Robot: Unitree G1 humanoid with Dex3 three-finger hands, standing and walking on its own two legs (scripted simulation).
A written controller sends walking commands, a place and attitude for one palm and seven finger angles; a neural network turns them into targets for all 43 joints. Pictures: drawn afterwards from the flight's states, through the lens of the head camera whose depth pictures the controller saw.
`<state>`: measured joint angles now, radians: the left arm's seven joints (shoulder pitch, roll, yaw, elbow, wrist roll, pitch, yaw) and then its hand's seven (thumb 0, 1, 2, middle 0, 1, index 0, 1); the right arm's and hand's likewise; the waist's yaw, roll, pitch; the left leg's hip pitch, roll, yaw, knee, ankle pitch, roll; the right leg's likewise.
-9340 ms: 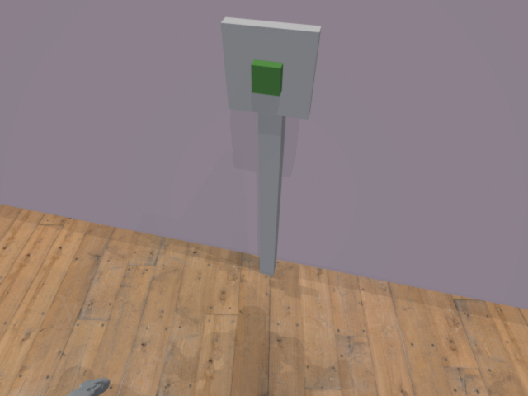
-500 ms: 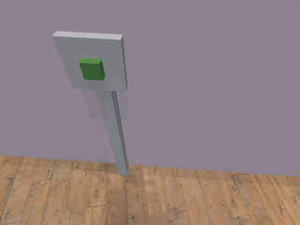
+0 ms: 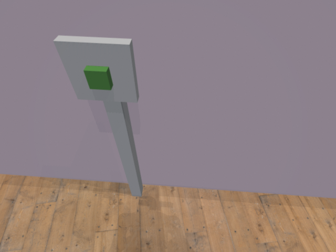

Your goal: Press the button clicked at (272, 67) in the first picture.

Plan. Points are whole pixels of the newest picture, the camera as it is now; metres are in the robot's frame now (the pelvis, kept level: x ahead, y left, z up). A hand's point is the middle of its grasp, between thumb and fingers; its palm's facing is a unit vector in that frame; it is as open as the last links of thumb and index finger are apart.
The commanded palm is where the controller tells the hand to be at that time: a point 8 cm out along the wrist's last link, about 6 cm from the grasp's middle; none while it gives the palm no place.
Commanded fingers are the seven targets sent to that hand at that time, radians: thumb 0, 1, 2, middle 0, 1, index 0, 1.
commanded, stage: raise the hand and make a fist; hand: left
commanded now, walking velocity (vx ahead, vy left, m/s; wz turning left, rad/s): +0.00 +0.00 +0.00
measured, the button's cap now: (99, 77) +0.51 +0.23 +0.14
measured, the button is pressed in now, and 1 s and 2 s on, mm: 0 0 0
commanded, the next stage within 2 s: aim a knuckle at the button in 2.00 s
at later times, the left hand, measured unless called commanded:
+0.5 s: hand out of the picture +0.11 +0.19 -0.03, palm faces +0.14 -0.99 -0.01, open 4.9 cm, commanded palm +0.11 +0.24 +0.00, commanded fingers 0.00 0.90 0.90 -0.92 -1.08 -0.92 -1.08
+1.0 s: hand (57, 221) +0.16 +0.23 +0.06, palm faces +0.08 -0.99 -0.08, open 3.1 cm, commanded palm +0.13 +0.28 +0.06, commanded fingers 0.00 0.90 0.90 -1.30 -1.50 -1.30 -1.50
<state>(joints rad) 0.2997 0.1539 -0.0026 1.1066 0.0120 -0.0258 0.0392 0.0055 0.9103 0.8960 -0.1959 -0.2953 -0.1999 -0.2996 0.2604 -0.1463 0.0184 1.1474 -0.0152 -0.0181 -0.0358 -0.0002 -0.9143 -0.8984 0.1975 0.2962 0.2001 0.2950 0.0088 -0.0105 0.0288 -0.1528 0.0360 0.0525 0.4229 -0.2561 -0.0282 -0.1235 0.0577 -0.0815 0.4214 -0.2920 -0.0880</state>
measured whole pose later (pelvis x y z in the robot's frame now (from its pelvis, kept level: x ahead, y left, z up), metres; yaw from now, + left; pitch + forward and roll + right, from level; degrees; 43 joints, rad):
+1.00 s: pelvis -0.04 +0.05 -0.04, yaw +2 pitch +5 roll -1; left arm 0.46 0.22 0.12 -0.24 -0.23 -0.29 -0.13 0.02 0.91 0.90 -1.25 -1.45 -1.25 -1.45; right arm 0.29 -0.26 0.03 0.58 0.03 -0.23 -0.04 0.01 -0.90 -0.90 0.20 0.30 0.20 0.30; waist 0.01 0.04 -0.06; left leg -0.53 0.00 0.03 0.84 -0.39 0.04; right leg -0.48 0.00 -0.10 0.80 -0.41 -0.03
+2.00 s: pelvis -0.04 +0.02 -0.01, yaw +2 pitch -3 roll +0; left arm 0.20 0.29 0.30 -0.19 -0.31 0.04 -0.27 0.02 0.90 0.90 -1.30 -1.50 -1.30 -1.50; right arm 0.23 -0.26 0.07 0.64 0.06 -0.29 -0.08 0.01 -0.91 -0.90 0.20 0.30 0.20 0.30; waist 0.05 0.06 -0.03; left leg -0.22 0.02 0.02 0.55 -0.27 0.00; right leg -0.17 0.03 -0.11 0.51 -0.29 -0.06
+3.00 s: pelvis -0.03 +0.03 -0.01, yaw +0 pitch +1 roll +0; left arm -0.43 0.30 0.24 0.50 -0.20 -0.03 -0.16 0.02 0.90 0.90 -1.30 -1.50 -1.30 -1.50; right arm 0.24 -0.26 0.06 0.67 0.05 -0.15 -0.08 0.01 -0.91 -0.90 0.20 0.30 0.20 0.30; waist -0.02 0.03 -0.02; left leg -0.29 0.00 0.05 0.54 -0.27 0.01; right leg -0.27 0.02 -0.08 0.54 -0.30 -0.05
